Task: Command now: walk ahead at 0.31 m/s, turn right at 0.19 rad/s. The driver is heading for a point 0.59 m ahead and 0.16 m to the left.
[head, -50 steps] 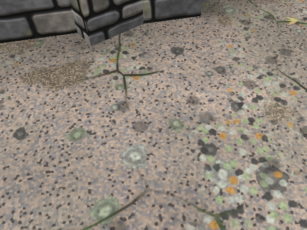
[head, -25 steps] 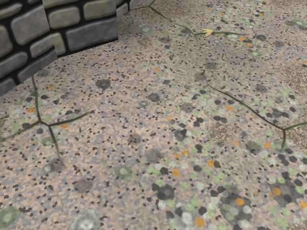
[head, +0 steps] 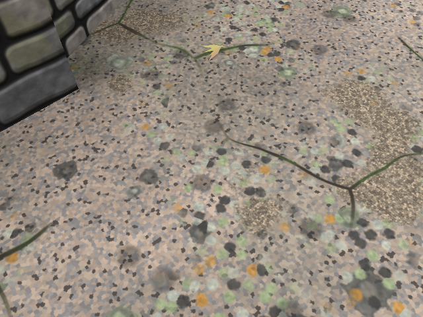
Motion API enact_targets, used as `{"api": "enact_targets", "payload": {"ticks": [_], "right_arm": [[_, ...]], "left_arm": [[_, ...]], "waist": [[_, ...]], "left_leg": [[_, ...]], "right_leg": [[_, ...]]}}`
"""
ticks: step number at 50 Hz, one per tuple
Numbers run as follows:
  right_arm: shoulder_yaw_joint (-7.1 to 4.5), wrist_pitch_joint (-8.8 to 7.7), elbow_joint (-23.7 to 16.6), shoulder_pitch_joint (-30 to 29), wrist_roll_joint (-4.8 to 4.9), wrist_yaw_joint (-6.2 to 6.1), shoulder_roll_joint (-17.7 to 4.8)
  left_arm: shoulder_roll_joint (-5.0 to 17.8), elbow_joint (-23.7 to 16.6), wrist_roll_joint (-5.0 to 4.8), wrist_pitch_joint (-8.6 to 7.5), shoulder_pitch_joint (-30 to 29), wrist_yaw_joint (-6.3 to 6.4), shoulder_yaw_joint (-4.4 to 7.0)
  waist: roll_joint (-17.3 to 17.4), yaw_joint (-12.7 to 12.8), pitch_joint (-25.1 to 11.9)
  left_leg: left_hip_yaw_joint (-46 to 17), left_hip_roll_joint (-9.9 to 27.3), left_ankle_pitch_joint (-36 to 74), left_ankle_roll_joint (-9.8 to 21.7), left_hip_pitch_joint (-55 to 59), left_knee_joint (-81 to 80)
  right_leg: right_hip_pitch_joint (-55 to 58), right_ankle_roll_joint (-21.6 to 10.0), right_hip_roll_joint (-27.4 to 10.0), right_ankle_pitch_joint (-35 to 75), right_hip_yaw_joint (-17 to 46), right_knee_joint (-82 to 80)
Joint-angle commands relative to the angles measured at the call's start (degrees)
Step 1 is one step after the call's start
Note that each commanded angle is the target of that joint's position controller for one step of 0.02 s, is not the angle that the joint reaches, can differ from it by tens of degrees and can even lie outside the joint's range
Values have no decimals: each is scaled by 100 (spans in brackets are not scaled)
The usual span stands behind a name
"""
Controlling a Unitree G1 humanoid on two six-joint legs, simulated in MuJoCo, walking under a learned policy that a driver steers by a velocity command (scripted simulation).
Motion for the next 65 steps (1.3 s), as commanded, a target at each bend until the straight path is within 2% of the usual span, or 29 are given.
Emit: {"api": "enact_targets", "payload": {"ticks": [1, 6, 12, 13, 14, 15, 16, 17, 18, 20, 22, 28, 31, 32, 33, 34, 35, 37, 40, 46, 52, 54, 55, 56, 57, 58, 59, 61, 65], "right_arm": [[-90, 78, -179, 420, -91, -60, -329], [0, 41, -220, -209, 17, 98, -177], [-197, 84, -419, -95, -61, 253, -595], [-304, 82, -363, 261, -77, 230, -833], [-435, 97, -432, 533, -110, 173, -1348], [-423, 157, -471, 713, -159, 140, -1381], [-308, 192, -549, 735, -97, 129, -959], [-292, 221, -625, 453, -15, 110, -827], [-266, 272, -638, 318, 95, 86, -712], [-252, 350, -741, -41, 62, 12, -715], [-291, 381, -838, -137, -42, -72, -781], [-393, 444, -932, 16, 83, -163, -955], [-356, 531, -996, -78, 114, -149, -842], [-315, 541, -1032, -114, 106, -141, -708], [-220, 526, -1120, -236, 102, -128, -369], [-128, 456, -1297, -227, 129, -103, 8], [-191, 358, -1444, -304, 99, -66, -357], [-300, 333, -1188, -29, 58, -3, -634], [-264, 305, -1194, -208, 60, 67, -390], [-149, 325, -1483, -859, 113, 196, -102], [-75, 268, -1715, -1390, 137, 382, -4], [-232, 253, -1602, -796, 62, 367, -308], [-377, 251, -1317, 157, 38, 317, -549], [-496, 306, -1123, 937, -11, 191, -880], [-510, 299, -1095, 1031, -137, 107, -1518], [-428, 312, -1102, 1312, -121, 97, -1118], [-324, 288, -1019, 933, -124, 124, -895], [-218, 237, -906, 293, 26, 110, -508], [-175, 126, -767, -372, -93, 125, -350]], "left_arm": [[848, -292, 13, -162, -362, 88, 214], [803, 50, 68, -79, -108, 181, 168], [954, 272, -97, 152, -347, 322, 247], [897, 279, -83, 186, -186, 368, 240], [796, 141, 86, 159, 108, 397, 198], [453, 53, 155, 156, 368, 353, 68], [700, 133, 57, 177, 206, 282, 97], [775, 54, -79, 217, -42, 255, 134], [779, 41, -75, 245, -229, 256, 148], [830, -104, -31, 264, -499, 270, 192], [692, -69, -12, 194, -450, 267, 164], [610, -67, -65, -44, -532, 212, 139], [595, 36, -119, -171, -211, 188, 172], [689, 133, -114, -193, 85, 211, 220], [1005, 238, -66, -203, 655, 275, 308], [1444, 266, 77, -161, 830, 282, 391], [1508, 195, 167, -199, 527, 254, 426], [930, 76, -24, -225, 143, 306, 282], [814, 149, 37, -248, 286, 329, 218], [921, 337, 44, -202, 574, 293, 233], [1171, 686, -164, -96, 965, 206, 295], [1353, 759, -211, -48, 888, 221, 335], [1317, 766, -212, -38, 834, 250, 307], [1176, 645, -107, -111, 818, 271, 239], [321, 352, 125, -222, 1436, 172, -86], [874, 614, -53, -319, 1231, 143, 39], [1103, 417, -263, -314, 617, 143, 132], [874, 393, -126, -278, 238, 254, 84], [521, 574, -33, 7, 817, 293, 49]], "waist": [[-403, -302, -525], [-529, 77, -616], [-561, -159, -524], [-303, -266, -754], [633, -157, -1275], [1494, -115, -1863], [851, -304, -2269], [511, -265, -1840], [89, -234, -1457], [426, -40, -878], [733, -12, -808], [722, -109, -901], [619, 158, -771], [489, 312, -744], [-89, 516, -812], [-1355, 420, -685], [-1506, 239, -229], [-1021, 103, -18], [-822, 216, -10], [-827, 454, 149], [-779, 477, 394], [-930, -41, -80], [-821, -576, -642], [-574, -917, -1225], [1212, -390, -2339], [671, -786, -3401], [536, -740, -2536], [110, -366, -1275], [313, 299, -904]], "left_leg": [[0, 53, 685, -188, 173, -692], [79, -206, 2643, -24, 725, -2504], [200, -510, 1527, 413, 766, -3278], [70, -547, 2538, 585, 1409, -3591], [-1110, 279, 5019, 1100, 2558, -3452], [-3019, 1404, 5578, 2259, 3951, -3726], [-3196, 1314, 4392, 2226, 3949, -3947], [-2803, 1060, 2742, 2009, 3572, -4102], [-2605, 828, 915, 1764, 3082, -4413], [-2535, 505, -1060, 1488, 1977, -4985], [-2284, 253, -924, 1438, 1556, -5154], [-2333, 97, -1149, 1410, 1263, -4972], [-2390, -123, -1536, 1200, 810, -4688], [-2260, -317, -1655, 999, 410, -4375], [-1753, -685, -1711, 646, -386, -3202], [-663, -1359, -1325, 453, -1482, -1635], [-771, -817, -947, 437, -2005, -734], [-747, -617, -164, 291, -2126, -221], [-517, -435, 711, 119, -1900, 101], [-76, -271, 1635, -37, -1393, -1130], [445, -483, 1063, 433, -422, -2567], [693, -891, 850, 736, 782, -2968], [744, -1096, 1601, 931, 2162, -3449], [20, -599, 2680, 1095, 3920, -3235], [-2892, 1482, 4280, 2237, 6187, -3139], [-3667, 1814, 4746, 2581, 6003, -3587], [-2434, 1484, 5528, 2297, 5389, -3561], [-1406, 872, 4979, 1784, 3782, -3890], [-524, 584, 5336, 1794, 1989, -4553]], "right_leg": [[97, -1031, -1510, 3937, 802, -905], [419, -649, -1342, 3222, 139, -919], [1157, -365, -1648, 3271, 165, 429], [1017, -99, -1328, 3157, -13, 1234], [164, 325, -715, 1637, -347, 2714], [-1605, 697, 242, -2637, -127, 4445], [-1790, 650, -14, -2900, 724, 4993], [-2146, 612, -229, -2500, 755, 5117], [-2289, 591, -441, -2122, 687, 4788], [-1911, 568, -631, -1627, 566, 3689], [-1400, 646, -473, -1479, 385, 2963], [-588, 704, -301, -895, 336, 1462], [286, 540, -294, -381, 255, 431], [840, 443, -495, -397, 318, 120], [1592, 170, -1410, -1143, 1211, -363], [1899, -320, -2506, -2823, 3062, -1078], [1423, -705, -2946, -3511, 3852, -1289], [1472, -428, -2430, -2736, 2793, -1249], [1317, -222, -2060, -1007, 1480, -1346], [1208, -251, -1905, 409, 108, -1409], [1547, -247, -2199, 1611, -327, -1209], [1693, -108, -2149, 4304, -599, -172], [1386, 81, -1947, 5016, -834, 930], [131, 350, -1709, 3798, -851, 2275], [-2195, 819, -768, -1999, -657, 4688], [-2071, 847, -575, -2844, 568, 5611], [-2435, 802, -879, -2536, 617, 5689], [-2476, 767, -1189, -1847, 386, 4820], [-1102, 948, -1162, -1134, 334, 3726]]}}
